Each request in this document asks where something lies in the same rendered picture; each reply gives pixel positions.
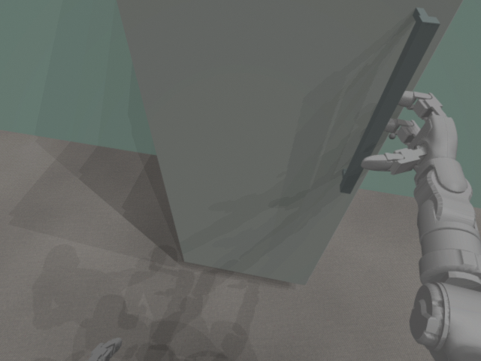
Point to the fridge door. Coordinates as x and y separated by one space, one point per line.
255 108

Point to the handle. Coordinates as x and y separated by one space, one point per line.
414 49

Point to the left robot hand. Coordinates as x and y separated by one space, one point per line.
103 352

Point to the right robot hand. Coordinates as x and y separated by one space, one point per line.
438 137

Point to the robot right forearm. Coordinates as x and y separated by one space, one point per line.
448 233

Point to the robot right upper arm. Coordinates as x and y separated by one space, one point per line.
447 320

